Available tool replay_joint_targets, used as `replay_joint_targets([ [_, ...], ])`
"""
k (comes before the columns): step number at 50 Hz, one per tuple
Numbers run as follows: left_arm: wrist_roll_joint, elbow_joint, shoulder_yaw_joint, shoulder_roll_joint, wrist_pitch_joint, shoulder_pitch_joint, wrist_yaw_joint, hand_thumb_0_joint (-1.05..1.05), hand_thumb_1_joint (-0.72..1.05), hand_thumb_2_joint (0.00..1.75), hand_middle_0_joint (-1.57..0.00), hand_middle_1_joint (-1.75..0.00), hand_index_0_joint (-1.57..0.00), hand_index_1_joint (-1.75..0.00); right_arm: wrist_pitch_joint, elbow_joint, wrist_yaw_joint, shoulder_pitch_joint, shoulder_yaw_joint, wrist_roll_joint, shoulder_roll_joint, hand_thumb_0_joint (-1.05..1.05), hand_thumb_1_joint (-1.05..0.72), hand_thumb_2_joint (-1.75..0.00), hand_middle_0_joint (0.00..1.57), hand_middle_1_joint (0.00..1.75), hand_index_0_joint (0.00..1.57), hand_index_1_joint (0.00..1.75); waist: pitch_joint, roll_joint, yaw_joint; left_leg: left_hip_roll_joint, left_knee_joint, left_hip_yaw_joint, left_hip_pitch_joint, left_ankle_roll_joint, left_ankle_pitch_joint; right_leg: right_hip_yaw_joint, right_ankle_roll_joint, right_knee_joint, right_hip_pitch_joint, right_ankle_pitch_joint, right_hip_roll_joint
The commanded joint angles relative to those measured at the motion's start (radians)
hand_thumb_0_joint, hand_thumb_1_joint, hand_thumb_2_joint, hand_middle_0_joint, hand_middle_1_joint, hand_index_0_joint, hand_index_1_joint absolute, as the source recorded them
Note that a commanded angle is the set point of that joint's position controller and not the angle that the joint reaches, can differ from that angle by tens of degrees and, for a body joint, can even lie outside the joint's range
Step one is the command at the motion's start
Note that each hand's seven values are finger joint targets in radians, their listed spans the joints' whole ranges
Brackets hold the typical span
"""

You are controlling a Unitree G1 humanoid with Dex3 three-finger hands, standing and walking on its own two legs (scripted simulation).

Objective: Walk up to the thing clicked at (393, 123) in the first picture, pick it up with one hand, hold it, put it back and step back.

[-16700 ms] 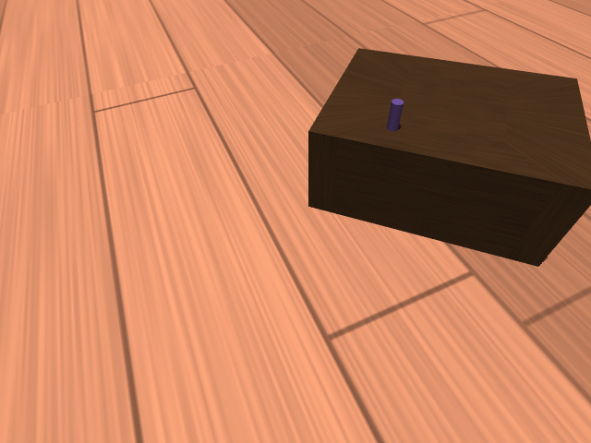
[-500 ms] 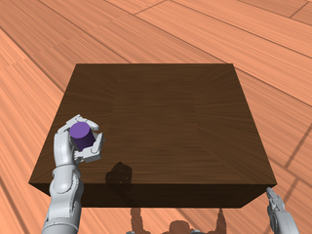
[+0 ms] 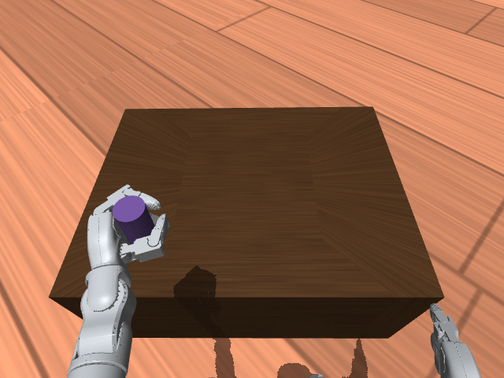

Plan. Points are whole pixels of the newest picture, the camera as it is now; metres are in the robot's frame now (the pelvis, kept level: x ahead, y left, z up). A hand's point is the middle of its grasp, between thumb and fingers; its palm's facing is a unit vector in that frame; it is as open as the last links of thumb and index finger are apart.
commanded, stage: hold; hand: left
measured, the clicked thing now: (139, 228) +0.34 +0.19 +0.07
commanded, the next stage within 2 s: crouch in 1.78 s
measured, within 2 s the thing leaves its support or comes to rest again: neither
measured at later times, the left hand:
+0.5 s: hand (152, 225) +0.35 +0.18 +0.05, palm faces +0.21 -0.98 +0.00, open 5.6 cm
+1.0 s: hand (148, 223) +0.34 +0.18 +0.06, palm faces +0.24 -0.97 +0.00, open 5.6 cm
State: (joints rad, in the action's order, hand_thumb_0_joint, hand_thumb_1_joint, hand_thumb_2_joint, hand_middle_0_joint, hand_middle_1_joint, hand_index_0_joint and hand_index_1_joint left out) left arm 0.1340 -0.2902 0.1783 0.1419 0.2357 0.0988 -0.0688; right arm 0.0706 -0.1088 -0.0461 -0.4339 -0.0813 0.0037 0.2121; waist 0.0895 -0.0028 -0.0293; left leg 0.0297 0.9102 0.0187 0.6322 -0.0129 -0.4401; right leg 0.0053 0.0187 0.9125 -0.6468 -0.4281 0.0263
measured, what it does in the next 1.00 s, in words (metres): stands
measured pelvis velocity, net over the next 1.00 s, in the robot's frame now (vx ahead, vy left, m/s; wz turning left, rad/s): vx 0.02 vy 0.00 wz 0.00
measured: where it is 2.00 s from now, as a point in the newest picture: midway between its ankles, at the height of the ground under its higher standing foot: outside the picture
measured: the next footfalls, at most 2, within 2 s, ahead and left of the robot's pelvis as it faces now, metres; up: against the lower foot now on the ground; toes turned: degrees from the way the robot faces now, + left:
none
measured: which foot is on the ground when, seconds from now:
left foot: down 0.00-1.00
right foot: down 0.00-1.00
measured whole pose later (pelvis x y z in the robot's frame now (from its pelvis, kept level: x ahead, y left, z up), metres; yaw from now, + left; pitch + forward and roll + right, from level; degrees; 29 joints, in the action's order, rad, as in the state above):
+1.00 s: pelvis +0.02 +0.00 +0.00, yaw +0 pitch +10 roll +0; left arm 0.13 -0.24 0.16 0.13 0.26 0.06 -0.08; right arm 0.06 -0.13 -0.04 -0.43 -0.08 0.00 0.21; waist 0.09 0.00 -0.02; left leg 0.03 0.90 0.02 0.62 -0.01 -0.46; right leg 0.00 0.02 0.90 -0.63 -0.45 0.03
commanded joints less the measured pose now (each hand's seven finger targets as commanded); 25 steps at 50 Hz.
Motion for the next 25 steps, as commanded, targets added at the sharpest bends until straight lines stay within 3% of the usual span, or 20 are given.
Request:
replay_joint_targets([
  [1, 0.01, 0.243, 0.012, 0.096, 0.074, 0.221, 0.005, 0.0, 0.65, 1.3, -1.4, -1.45, -1.42, -1.44, -0.071, 0.176, -0.003, -0.003, -0.075, -0.004, 0.13, 0.0, 0.56, -0.05, 0.05, 0.05, 0.05, 0.05, 0.255, -0.009, -0.011, -0.027, -0.129, 0.006, -0.125, 0.016, 0.202, -0.023, -0.014, -0.128, 0.138, 0.239, -0.024],
  [2, 0.009, 0.283, 0.009, 0.109, 0.08, 0.252, 0.006, 0.0, 0.65, 1.31, -1.41, -1.45, -1.42, -1.45, -0.072, 0.172, -0.002, -0.001, -0.053, -0.005, 0.113, 0.0, 0.56, -0.05, 0.05, 0.05, 0.05, 0.05, 0.283, 0.006, -0.002, -0.029, -0.122, 0.008, -0.139, 0.015, 0.23, -0.022, -0.013, -0.125, 0.151, 0.264, -0.022],
  [3, 0.005, 0.277, 0.045, 0.146, 0.08, 0.245, -0.001, 0.0, 0.68, 1.3, -1.4, -1.44, -1.42, -1.44, -0.07, 0.177, -0.005, 0.007, -0.071, -0.003, 0.13, 0.0, 0.55, -0.05, 0.05, 0.05, 0.05, 0.05, 0.283, 0.009, 0.001, -0.031, -0.123, 0.009, -0.134, 0.016, 0.225, -0.02, -0.013, -0.128, 0.153, 0.26, -0.021],
  [5, 0.002, 0.305, 0.029, 0.136, 0.087, 0.251, -0.003, 0.0, 0.64, 1.3, -1.39, -1.44, -1.41, -1.43, -0.073, 0.193, -0.006, 0.025, -0.056, -0.005, 0.115, 0.0, 0.55, -0.05, 0.05, 0.05, 0.05, 0.05, 0.278, -0.002, 0.003, -0.031, -0.123, 0.012, -0.132, 0.017, 0.21, -0.018, -0.011, -0.137, 0.168, 0.247, -0.019],
  [6, 0.004, 0.286, 0.05, 0.146, 0.086, 0.244, -0.01, 0.0, 0.64, 1.3, -1.39, -1.45, -1.41, -1.44, -0.072, 0.178, -0.009, 0.019, -0.071, -0.005, 0.132, 0.0, 0.54, -0.05, 0.05, 0.05, 0.05, 0.05, 0.266, -0.017, 0.006, -0.029, -0.128, 0.007, -0.127, 0.017, 0.205, -0.02, -0.011, -0.136, 0.163, 0.24, -0.021],
  [9, 0.002, 0.307, 0.039, 0.142, 0.088, 0.279, -0.015, 0.0, 0.63, 1.32, -1.37, -1.44, -1.39, -1.44, -0.075, 0.202, -0.013, 0.038, -0.073, -0.004, 0.13, 0.0, 0.55, -0.05, 0.05, 0.05, 0.05, 0.05, 0.271, -0.004, 0.0, -0.029, -0.136, 0.007, -0.136, 0.015, 0.195, -0.018, -0.011, -0.144, 0.162, 0.232, -0.022],
  [10, -0.002, 0.302, 0.041, 0.15, 0.085, 0.296, -0.019, 0.0, 0.65, 1.32, -1.37, -1.44, -1.39, -1.44, -0.07, 0.184, -0.015, 0.013, -0.076, -0.004, 0.129, 0.0, 0.55, -0.05, 0.05, 0.05, 0.05, 0.05, 0.264, 0.003, -0.018, -0.025, -0.139, 0.008, -0.15, 0.015, 0.202, -0.018, -0.012, -0.141, 0.153, 0.24, -0.024],
  [12, 0.0, 0.208, -0.01, 0.081, 0.07, 0.24, -0.008, 0.0, 0.66, 1.32, -1.37, -1.44, -1.39, -1.43, -0.07, 0.165, -0.011, 0.002, -0.051, -0.004, 0.108, 0.0, 0.56, -0.05, 0.05, 0.05, 0.05, 0.05, 0.205, -0.024, -0.025, -0.022, -0.143, 0.004, -0.134, 0.013, 0.217, -0.026, -0.013, -0.141, 0.126, 0.249, -0.027],
  [15, 0.005, 0.155, 0.013, 0.099, 0.058, 0.237, 0.001, 0.0, 0.66, 1.32, -1.39, -1.44, -1.4, -1.44, -0.073, 0.121, -0.01, 0.006, -0.076, -0.001, 0.135, 0.0, 0.56, -0.05, 0.05, 0.05, 0.05, 0.05, 0.173, -0.024, -0.018, -0.022, -0.142, 0.002, -0.111, 0.013, 0.215, -0.03, -0.014, -0.14, 0.108, 0.247, -0.026],
  [17, 0.003, 0.183, 0.0, 0.089, 0.064, 0.228, 0.008, 0.0, 0.69, 1.33, -1.4, -1.45, -1.42, -1.45, -0.077, 0.132, 0.001, -0.005, -0.053, -0.004, 0.108, 0.0, 0.57, -0.04, 0.05, 0.05, 0.05, 0.05, 0.222, 0.01, -0.012, -0.021, -0.142, -0.001, -0.133, 0.005, 0.262, -0.037, -0.021, -0.126, 0.121, 0.276, -0.028],
  [22, 0.006, 0.266, 0.039, 0.129, 0.084, 0.248, -0.006, 0.0, 0.72, 1.32, -1.39, -1.44, -1.41, -1.43, -0.078, 0.168, 0.007, 0.034, -0.078, -0.004, 0.134, 0.0, 0.56, -0.05, 0.05, 0.05, 0.05, 0.05, 0.288, 0.029, 0.019, -0.024, -0.136, -0.003, -0.149, 0.004, 0.296, -0.034, -0.023, -0.119, 0.179, 0.304, -0.025],
  [23, 0.003, 0.279, 0.042, 0.133, 0.089, 0.242, -0.011, 0.0, 0.71, 1.33, -1.39, -1.45, -1.41, -1.44, -0.078, 0.184, 0.006, 0.037, -0.089, -0.006, 0.141, 0.0, 0.56, -0.05, 0.05, 0.05, 0.05, 0.05, 0.316, 0.011, 0.014, -0.02, -0.132, -0.004, -0.164, 0.003, 0.321, -0.034, -0.023, -0.114, 0.195, 0.323, -0.026],
  [24, 0.002, 0.29, 0.039, 0.128, 0.093, 0.255, -0.017, 0.0, 0.69, 1.31, -1.38, -1.44, -1.4, -1.43, -0.076, 0.169, 0.005, 0.037, -0.073, -0.008, 0.128, 0.0, 0.56, -0.05, 0.05, 0.05, 0.05, 0.05, 0.304, 0.021, 0.022, -0.019, -0.134, -0.006, -0.165, 0.0, 0.331, -0.035, -0.025, -0.11, 0.185, 0.323, -0.028],
  [25, -0.001, 0.326, 0.022, 0.122, 0.1, 0.271, -0.018, 0.0, 0.69, 1.32, -1.36, -1.43, -1.39, -1.42, -0.077, 0.196, 0.005, 0.041, -0.06, -0.007, 0.111, 0.0, 0.56, -0.05, 0.05, 0.05, 0.05, 0.05, 0.319, 0.024, 0.012, -0.021, -0.13, -0.003, -0.172, 0.001, 0.325, -0.031, -0.023, -0.112, 0.188, 0.324, -0.027],
])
